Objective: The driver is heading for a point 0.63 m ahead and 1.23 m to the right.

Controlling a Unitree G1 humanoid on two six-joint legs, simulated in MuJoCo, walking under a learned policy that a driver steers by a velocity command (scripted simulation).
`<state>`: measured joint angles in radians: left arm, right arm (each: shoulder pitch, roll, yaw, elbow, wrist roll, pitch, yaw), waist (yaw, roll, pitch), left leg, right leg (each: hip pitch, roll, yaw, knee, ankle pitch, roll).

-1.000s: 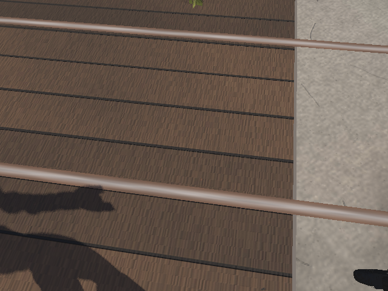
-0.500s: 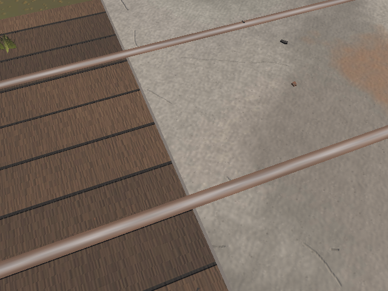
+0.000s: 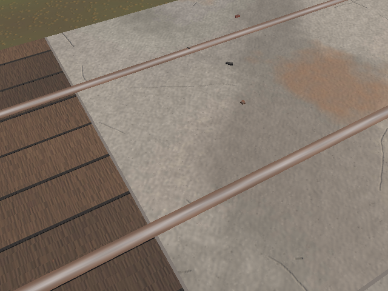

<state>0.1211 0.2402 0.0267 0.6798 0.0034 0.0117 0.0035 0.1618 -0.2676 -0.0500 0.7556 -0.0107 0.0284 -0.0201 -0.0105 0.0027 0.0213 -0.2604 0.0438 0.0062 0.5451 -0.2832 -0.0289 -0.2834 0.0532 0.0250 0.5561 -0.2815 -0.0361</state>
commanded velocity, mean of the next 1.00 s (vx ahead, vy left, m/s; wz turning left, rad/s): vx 0.35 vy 0.00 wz -0.84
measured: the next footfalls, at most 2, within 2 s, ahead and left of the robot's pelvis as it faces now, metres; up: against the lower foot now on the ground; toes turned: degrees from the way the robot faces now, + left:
right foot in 0.30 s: +0.02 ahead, -0.14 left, +0.00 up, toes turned -16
left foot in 0.80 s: +0.22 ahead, -0.02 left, +0.00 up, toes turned -44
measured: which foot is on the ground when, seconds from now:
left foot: down 0.00-0.30, up 0.32-0.78, down 0.80-1.00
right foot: down 0.00-0.02, up 0.04-0.28, down 0.30-0.80, up 0.82-1.00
